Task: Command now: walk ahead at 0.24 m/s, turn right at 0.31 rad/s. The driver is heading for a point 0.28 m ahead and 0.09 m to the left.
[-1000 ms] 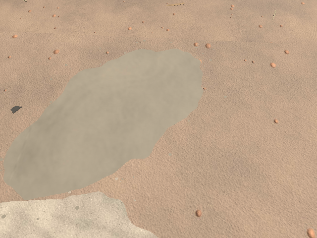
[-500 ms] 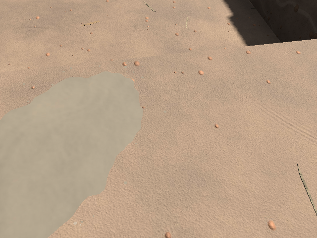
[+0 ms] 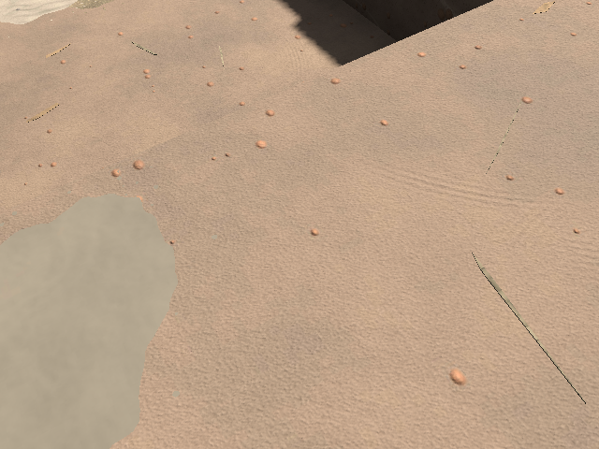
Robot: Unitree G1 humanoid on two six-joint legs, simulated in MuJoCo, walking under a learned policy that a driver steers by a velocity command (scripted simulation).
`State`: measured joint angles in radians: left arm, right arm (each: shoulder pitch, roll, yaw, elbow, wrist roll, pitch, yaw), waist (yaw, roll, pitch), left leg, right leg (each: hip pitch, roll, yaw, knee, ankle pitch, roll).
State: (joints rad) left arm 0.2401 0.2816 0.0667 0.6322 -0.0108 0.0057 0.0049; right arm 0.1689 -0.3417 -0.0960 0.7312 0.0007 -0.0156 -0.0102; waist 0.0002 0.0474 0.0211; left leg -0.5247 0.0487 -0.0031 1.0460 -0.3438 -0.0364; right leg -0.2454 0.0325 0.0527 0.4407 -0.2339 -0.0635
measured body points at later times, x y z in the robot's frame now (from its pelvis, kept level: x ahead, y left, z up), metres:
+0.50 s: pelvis +0.14 +0.07 -0.01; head +0.18 +0.09 +0.44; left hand +0.20 +0.36 -0.14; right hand +0.33 -0.18 -0.10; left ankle +0.20 +0.16 -0.74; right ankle +0.07 -0.08 -0.67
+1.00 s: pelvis +0.22 +0.06 -0.01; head +0.23 +0.06 +0.44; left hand +0.31 +0.34 -0.13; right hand +0.36 -0.18 -0.13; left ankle +0.20 +0.16 -0.74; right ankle +0.22 -0.08 -0.74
